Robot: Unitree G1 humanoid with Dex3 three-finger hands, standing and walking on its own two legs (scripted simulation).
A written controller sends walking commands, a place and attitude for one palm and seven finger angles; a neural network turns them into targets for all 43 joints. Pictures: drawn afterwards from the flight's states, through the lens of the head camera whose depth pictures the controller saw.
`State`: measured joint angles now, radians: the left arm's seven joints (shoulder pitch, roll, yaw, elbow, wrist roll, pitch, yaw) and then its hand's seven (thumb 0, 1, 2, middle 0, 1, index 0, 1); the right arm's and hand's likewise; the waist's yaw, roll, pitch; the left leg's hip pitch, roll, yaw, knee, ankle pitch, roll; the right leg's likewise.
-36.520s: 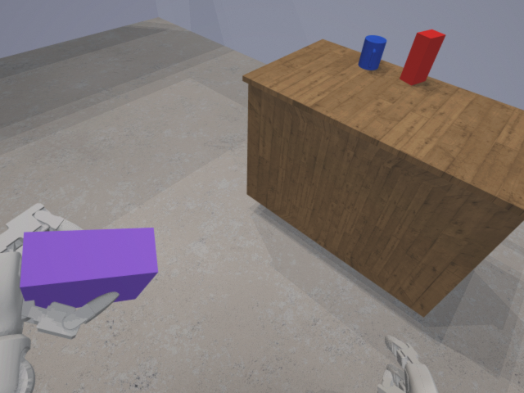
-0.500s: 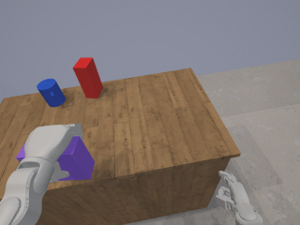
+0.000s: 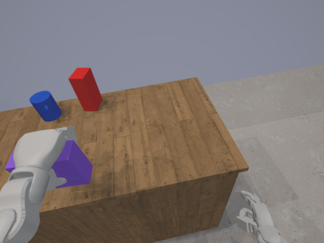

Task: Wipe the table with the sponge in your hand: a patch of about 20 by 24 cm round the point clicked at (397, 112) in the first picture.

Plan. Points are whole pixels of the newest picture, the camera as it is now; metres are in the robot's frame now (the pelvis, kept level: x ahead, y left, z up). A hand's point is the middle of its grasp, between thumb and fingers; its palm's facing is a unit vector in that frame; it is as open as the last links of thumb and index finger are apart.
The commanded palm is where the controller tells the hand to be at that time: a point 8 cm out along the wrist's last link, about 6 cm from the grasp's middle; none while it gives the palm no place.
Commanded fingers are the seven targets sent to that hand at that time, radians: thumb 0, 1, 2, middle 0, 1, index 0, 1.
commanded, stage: move the sponge above the wiping area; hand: left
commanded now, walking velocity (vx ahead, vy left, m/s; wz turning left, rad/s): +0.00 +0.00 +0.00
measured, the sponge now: (58, 170) +0.22 +0.31 +0.08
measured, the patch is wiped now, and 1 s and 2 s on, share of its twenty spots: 0.00 0.00 0.00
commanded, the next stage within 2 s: none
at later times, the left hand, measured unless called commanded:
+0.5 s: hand (55, 147) +0.26 +0.32 +0.12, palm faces +0.10 -0.04 -0.99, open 9.6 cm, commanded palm +0.22 +0.30 +0.16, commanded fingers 0.00 0.10 1.30 -1.20 -1.60 -1.20 -1.60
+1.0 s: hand (59, 148) +0.27 +0.33 +0.10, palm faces +0.03 -0.06 -1.00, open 9.6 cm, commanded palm +0.24 +0.30 +0.15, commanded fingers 0.00 0.10 1.30 -1.20 -1.60 -1.20 -1.60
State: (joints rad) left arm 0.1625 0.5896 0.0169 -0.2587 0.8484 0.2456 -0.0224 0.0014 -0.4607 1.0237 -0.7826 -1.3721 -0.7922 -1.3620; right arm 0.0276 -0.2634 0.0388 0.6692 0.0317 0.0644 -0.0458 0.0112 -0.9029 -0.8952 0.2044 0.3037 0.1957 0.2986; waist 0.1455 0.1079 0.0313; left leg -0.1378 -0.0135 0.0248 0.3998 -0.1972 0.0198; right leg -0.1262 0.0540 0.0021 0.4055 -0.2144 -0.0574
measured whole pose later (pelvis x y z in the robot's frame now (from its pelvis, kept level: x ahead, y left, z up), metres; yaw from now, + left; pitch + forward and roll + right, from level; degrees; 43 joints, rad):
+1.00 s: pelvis +0.01 +0.02 +0.00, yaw +1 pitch -1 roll +0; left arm -0.05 0.50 -0.05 0.01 0.89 0.40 0.01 0.00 -0.46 1.02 -0.78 -1.38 -0.79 -1.37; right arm 0.00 -0.26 0.04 0.69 0.06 0.09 -0.04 0.01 -0.90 -0.89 0.21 0.30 0.20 0.30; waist 0.11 0.11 0.00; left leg -0.18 -0.05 0.02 0.38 -0.19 0.05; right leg -0.17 0.02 0.00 0.39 -0.21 -0.03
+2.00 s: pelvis +0.01 +0.02 +0.00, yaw +2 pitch +1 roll +0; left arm -0.07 0.47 -0.11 0.17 0.88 0.35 -0.05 0.00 -0.46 1.03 -0.78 -1.39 -0.79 -1.38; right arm 0.06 -0.29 0.02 0.68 0.07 0.09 -0.05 0.01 -0.90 -0.90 0.20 0.30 0.20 0.30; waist 0.09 0.10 -0.01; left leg -0.23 -0.05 0.01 0.42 -0.21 0.05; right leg -0.20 0.02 -0.01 0.42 -0.23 -0.02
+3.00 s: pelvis +0.01 +0.01 +0.00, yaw +1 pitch +0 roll +0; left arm -0.10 0.49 -0.12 0.15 0.97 0.09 0.02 0.00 -0.46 1.02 -0.80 -1.39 -0.81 -1.38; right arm 0.06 -0.26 0.01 0.70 0.04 0.05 -0.09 0.01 -0.90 -0.89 0.21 0.30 0.20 0.30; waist 0.12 0.07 0.01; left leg -0.22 -0.03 0.01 0.43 -0.21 0.04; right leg -0.20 0.04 0.00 0.42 -0.22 -0.04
